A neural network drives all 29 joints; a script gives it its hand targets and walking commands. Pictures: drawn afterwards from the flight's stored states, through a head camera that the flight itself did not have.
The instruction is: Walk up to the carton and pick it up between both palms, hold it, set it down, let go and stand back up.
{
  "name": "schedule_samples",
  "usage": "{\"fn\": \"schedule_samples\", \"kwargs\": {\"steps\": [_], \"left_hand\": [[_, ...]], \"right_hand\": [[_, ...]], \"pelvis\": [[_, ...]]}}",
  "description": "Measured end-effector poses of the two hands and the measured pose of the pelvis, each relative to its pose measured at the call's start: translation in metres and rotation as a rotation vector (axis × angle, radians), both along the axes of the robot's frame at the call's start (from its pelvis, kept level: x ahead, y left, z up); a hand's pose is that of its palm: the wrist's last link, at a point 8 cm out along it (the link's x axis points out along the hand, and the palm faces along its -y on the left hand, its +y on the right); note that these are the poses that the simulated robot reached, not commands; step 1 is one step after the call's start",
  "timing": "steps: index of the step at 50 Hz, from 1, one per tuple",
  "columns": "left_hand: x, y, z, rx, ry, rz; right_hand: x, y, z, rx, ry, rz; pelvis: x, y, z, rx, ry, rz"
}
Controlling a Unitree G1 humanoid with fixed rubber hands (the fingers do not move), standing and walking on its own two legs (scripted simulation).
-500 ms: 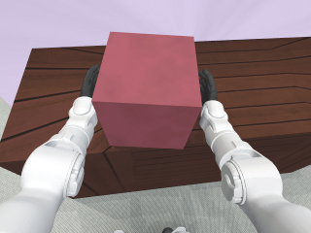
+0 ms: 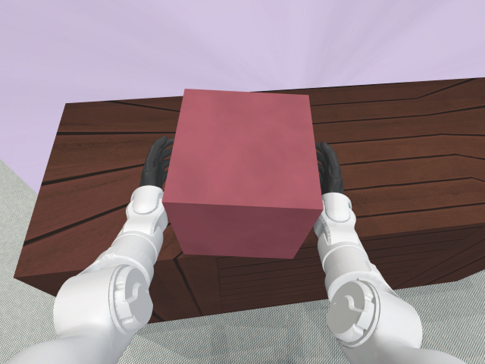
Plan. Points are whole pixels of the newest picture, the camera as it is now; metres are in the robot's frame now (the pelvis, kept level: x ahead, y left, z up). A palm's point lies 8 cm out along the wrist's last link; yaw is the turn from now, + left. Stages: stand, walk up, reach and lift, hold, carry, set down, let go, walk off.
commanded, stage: reach and lift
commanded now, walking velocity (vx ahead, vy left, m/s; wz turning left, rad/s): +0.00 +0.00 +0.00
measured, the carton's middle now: (242, 179) +0.44 +0.00 +0.01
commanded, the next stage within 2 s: none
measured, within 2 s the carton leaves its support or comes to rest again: leaves its support in 1.26 s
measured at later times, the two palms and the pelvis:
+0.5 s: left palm (154, 180) +0.42 +0.15 +0.03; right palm (328, 187) +0.41 -0.16 +0.03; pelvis +0.02 +0.00 +0.01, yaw +0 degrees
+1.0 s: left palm (154, 181) +0.42 +0.15 +0.03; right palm (328, 186) +0.41 -0.16 +0.03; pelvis +0.02 -0.01 +0.01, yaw +0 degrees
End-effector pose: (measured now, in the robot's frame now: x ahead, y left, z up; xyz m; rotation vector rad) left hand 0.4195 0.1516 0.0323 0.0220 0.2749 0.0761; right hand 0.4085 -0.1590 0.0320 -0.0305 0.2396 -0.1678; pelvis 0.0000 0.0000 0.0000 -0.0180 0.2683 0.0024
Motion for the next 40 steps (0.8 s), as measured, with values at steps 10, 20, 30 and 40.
{"fn": "schedule_samples", "kwargs": {"steps": [10, 20, 30, 40], "left_hand": [[0.005, 0.001, -0.003, 0.012, 0.028, -0.005], [0.005, 0.000, -0.003, 0.032, 0.016, -0.007], [0.004, 0.000, -0.003, 0.030, 0.015, -0.003], [0.004, 0.001, -0.004, 0.023, 0.015, -0.001]], "right_hand": [[0.004, 0.000, -0.004, -0.007, 0.014, 0.002], [0.004, 0.000, -0.005, -0.004, -0.006, 0.000], [0.004, 0.001, -0.005, -0.018, -0.012, 0.006], [0.004, 0.001, -0.005, -0.026, -0.010, 0.007]], "pelvis": [[0.015, 0.001, 0.004, -0.003, -0.029, -0.010], [0.021, -0.003, 0.005, -0.004, -0.038, -0.005], [0.018, -0.006, 0.006, 0.000, -0.039, 0.003], [0.019, -0.007, 0.007, 0.001, -0.036, 0.006]]}}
